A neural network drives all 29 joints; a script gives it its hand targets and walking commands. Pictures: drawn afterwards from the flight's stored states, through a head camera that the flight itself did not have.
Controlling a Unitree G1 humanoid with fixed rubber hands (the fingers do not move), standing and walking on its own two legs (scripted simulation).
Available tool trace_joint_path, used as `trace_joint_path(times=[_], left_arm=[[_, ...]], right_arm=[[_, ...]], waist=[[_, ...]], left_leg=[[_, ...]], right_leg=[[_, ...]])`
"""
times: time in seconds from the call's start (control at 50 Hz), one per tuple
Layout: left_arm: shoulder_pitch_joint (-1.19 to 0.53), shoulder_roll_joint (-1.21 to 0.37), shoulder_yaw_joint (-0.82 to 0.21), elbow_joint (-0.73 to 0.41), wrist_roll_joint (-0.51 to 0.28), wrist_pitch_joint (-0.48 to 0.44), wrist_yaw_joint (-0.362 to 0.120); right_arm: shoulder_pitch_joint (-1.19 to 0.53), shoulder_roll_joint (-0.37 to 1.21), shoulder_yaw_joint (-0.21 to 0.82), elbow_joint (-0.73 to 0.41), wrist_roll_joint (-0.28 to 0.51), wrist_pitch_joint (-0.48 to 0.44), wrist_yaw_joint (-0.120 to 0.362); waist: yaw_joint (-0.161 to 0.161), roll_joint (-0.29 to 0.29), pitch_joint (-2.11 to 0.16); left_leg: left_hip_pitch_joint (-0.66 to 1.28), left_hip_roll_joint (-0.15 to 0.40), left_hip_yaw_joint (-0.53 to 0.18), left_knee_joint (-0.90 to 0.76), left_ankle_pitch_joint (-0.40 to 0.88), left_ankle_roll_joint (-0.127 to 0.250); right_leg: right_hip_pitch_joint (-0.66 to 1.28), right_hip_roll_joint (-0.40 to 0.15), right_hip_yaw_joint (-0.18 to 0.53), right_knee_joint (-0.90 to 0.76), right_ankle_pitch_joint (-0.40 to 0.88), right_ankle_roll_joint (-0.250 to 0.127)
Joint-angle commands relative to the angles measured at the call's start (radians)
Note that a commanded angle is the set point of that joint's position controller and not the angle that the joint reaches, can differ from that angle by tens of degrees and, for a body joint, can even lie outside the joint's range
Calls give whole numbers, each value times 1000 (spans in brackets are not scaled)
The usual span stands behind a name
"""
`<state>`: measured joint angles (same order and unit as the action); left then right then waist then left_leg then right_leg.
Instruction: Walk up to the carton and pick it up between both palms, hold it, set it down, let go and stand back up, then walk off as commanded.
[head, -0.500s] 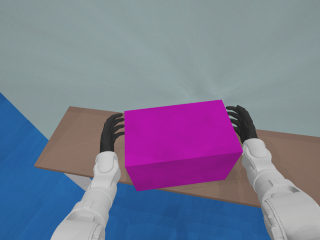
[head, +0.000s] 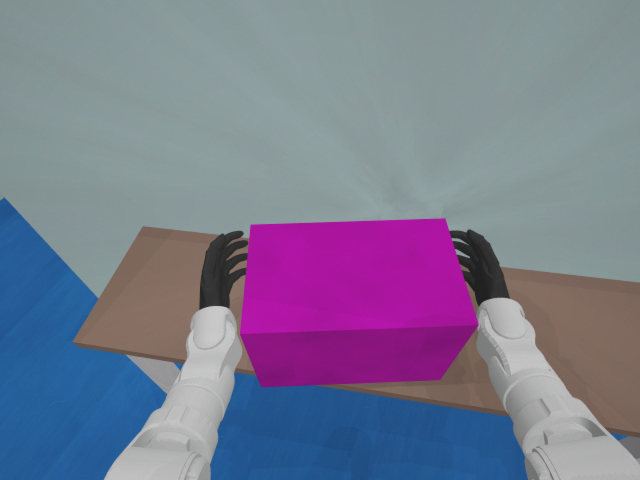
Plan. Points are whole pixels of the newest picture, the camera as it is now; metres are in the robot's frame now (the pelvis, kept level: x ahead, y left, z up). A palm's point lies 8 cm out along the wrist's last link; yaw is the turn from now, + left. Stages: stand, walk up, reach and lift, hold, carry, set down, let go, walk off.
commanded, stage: reach and lift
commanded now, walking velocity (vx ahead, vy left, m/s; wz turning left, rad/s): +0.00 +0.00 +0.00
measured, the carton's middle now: (349, 306) +0.37 +0.01 -0.02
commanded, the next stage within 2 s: none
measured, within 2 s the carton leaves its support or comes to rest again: neither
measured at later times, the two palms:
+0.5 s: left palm (209, 250) +0.36 +0.18 +0.11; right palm (509, 251) +0.38 -0.18 +0.10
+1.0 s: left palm (170, 216) +0.35 +0.21 +0.17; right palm (509, 236) +0.36 -0.15 +0.16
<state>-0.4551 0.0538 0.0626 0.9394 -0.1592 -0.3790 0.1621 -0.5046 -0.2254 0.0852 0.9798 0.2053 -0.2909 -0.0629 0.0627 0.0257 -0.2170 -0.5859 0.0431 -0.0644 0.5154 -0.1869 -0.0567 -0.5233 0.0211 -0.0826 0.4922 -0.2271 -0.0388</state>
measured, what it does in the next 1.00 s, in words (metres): stands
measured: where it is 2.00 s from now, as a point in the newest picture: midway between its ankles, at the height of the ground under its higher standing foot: outside the picture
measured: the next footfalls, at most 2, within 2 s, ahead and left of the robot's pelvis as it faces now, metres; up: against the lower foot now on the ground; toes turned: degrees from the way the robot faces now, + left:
none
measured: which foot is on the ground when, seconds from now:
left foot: down 0.00-1.00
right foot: down 0.00-1.00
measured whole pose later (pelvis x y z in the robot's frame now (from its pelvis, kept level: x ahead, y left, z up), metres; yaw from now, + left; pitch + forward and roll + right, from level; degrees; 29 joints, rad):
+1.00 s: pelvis -0.01 +0.02 +0.01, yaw +1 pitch +5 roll -1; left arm -0.56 0.10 0.14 0.47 0.11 0.36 0.08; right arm -0.53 -0.16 -0.09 0.58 0.18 0.28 -0.09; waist -0.01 -0.02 -0.23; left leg -0.35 0.01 -0.06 0.39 -0.13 -0.03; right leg -0.28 0.00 -0.08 0.35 -0.17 -0.02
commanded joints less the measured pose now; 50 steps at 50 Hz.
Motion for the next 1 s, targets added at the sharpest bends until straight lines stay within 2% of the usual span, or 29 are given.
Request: trace_joint_path(times=[0.0,0.02,0.06,0.08,0.1,0.14,0.2,0.24,0.26,0.3,0.36,0.4,0.42,0.44,0.46,0.48,0.5,0.6,0.64,0.68,0.7,0.74,0.78,0.8,0.82,0.86,0.88,0.94,0.98], left_arm=[[-531,-683,-538,-478,70,16,-129],[-487,-663,-517,-447,81,51,-129],[-555,-678,-540,-469,58,81,-136],[-584,-664,-507,-519,71,101,-128],[-577,-659,-517,-484,51,127,-132],[-662,-645,-512,-522,58,165,-135],[-648,-648,-532,-606,43,215,-128],[-657,-621,-505,-603,57,256,-145],[-635,-595,-444,-586,68,281,-151],[-599,-602,-447,-565,84,326,-172],[-612,-640,-484,-710,60,342,-186],[-525,-627,-456,-637,69,392,-209],[-561,-623,-451,-713,88,402,-216],[-507,-599,-406,-713,99,412,-219],[-534,-591,-427,-733,77,423,-233],[-533,-582,-383,-746,91,429,-242],[-484,-597,-375,-687,123,457,-254],[-523,-637,-399,-797,108,529,-273],[-475,-657,-378,-697,158,582,-279],[-598,-635,-352,-787,144,584,-267],[-576,-664,-401,-809,122,609,-266],[-706,-657,-380,-865,129,614,-270],[-722,-645,-366,-814,131,641,-260],[-719,-658,-364,-755,140,653,-265],[-738,-675,-365,-760,130,656,-263],[-758,-628,-303,-696,141,673,-270],[-678,-640,-277,-631,163,701,-272],[-726,-635,-264,-669,167,714,-290],[-722,-612,-241,-664,171,724,-306]], right_arm=[[-514,662,319,-523,-36,27,176],[-488,656,313,-465,-42,67,172],[-513,653,313,-533,-27,100,169],[-527,680,335,-519,-9,124,176],[-587,671,331,-586,-1,133,171],[-601,673,289,-567,-39,178,165],[-668,701,371,-720,4,203,159],[-636,685,314,-674,-2,227,145],[-613,680,332,-600,10,258,147],[-629,663,337,-625,19,279,145],[-605,728,375,-756,47,287,119],[-603,721,386,-774,63,315,97],[-607,729,383,-784,48,320,86],[-590,740,412,-778,51,331,88],[-590,737,403,-836,58,340,72],[-582,738,402,-840,39,353,75],[-508,728,375,-716,30,377,68],[-630,728,349,-880,62,395,59],[-687,694,290,-847,45,412,60],[-698,697,254,-805,43,429,75],[-706,678,264,-896,64,432,70],[-742,692,229,-845,55,437,73],[-820,682,200,-844,48,451,90],[-850,658,169,-832,32,451,97],[-914,663,161,-871,23,443,102],[-881,641,108,-755,9,467,103],[-901,624,110,-760,16,467,117],[-851,603,45,-683,-29,494,111],[-873,585,36,-695,-26,486,102]], waist=[[-67,8,-547],[-50,-9,-426],[-91,-57,-497],[-35,-17,-486],[-27,-46,-489],[-74,-50,-479],[-30,-49,-540],[-72,-73,-475],[-29,-98,-397],[-26,-102,-381],[-68,-97,-481],[-82,-122,-409],[-94,-85,-441],[-46,-110,-432],[-97,-148,-445],[-88,-158,-431],[-128,-135,-354],[-109,-123,-396],[-119,-79,-268],[-106,-93,-290],[-131,-71,-361],[-143,-24,-335],[-107,-37,-308],[-135,-35,-301],[-111,-36,-331],[-135,-41,-285],[-99,-23,-243],[-156,-19,-233],[-157,-39,-264]], left_leg=[[409,-51,-28,-54,364,-1],[355,-52,-32,-84,273,0],[384,-47,-24,-77,282,14],[365,-53,-25,-78,266,8],[341,-54,-16,-77,251,21],[333,-50,-7,-112,174,31],[337,-53,7,-90,290,32],[344,-58,10,-110,276,37],[363,-58,8,-126,244,39],[385,-54,1,-129,268,38],[390,-79,0,-103,382,31],[387,-92,4,-111,361,43],[363,-96,-3,-118,359,38],[360,-97,-3,-125,362,45],[381,-102,-3,-123,358,43],[370,-101,-9,-137,353,51],[367,-105,-10,-153,341,44],[435,-101,-13,-148,330,48],[453,-96,-8,-168,291,44],[510,-78,-1,-175,294,43],[531,-82,-6,-155,320,32],[527,-90,11,-166,274,26],[528,-76,2,-195,219,36],[552,-75,13,-202,142,32],[525,-75,21,-211,151,40],[524,-75,31,-217,104,45],[515,-75,29,-227,88,46],[539,-81,43,-230,83,34],[547,-82,55,-227,114,36]], right_leg=[[358,46,86,-110,259,23],[357,37,93,-117,171,36],[344,47,85,-122,193,39],[348,38,102,-131,144,37],[367,22,106,-128,120,47],[347,20,106,-146,94,50],[403,16,101,-124,207,64],[403,12,95,-139,236,76],[417,7,101,-148,197,82],[448,11,105,-157,205,74],[542,11,118,-122,495,89],[590,1,128,-131,575,110],[644,-21,133,-119,611,114],[639,-11,135,-116,607,110],[680,-16,128,-116,680,123],[678,-30,139,-111,714,130],[663,-18,125,-122,714,122],[652,2,125,-158,557,92],[561,11,113,-188,465,80],[509,27,105,-209,336,61],[529,37,101,-202,369,54],[497,28,93,-220,262,51],[445,28,90,-232,165,41],[402,31,77,-240,105,37],[408,23,85,-245,88,35],[385,16,82,-254,63,37],[370,19,86,-258,21,27],[388,15,73,-255,39,25],[431,18,68,-256,79,40]])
